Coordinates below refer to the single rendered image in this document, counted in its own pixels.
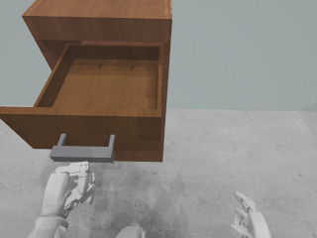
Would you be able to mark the robot left forearm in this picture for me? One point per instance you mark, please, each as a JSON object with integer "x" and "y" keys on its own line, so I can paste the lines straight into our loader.
{"x": 49, "y": 226}

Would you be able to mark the right robot hand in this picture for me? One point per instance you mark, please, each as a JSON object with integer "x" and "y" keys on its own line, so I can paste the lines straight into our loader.
{"x": 254, "y": 224}

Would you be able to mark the cabinet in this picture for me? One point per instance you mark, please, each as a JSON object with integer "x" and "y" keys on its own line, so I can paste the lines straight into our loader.
{"x": 56, "y": 23}

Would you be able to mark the handle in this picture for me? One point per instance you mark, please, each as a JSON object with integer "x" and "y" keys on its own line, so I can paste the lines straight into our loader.
{"x": 77, "y": 154}

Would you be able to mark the left robot hand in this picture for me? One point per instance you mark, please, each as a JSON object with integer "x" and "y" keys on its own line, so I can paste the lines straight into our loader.
{"x": 67, "y": 186}

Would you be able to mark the robot left thigh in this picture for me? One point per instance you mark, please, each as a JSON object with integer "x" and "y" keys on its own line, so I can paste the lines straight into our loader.
{"x": 132, "y": 232}

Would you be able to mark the drawer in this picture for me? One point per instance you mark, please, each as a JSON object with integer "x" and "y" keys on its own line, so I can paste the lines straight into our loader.
{"x": 93, "y": 92}

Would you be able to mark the left robot shin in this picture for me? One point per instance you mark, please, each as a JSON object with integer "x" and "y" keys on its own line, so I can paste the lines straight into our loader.
{"x": 135, "y": 224}

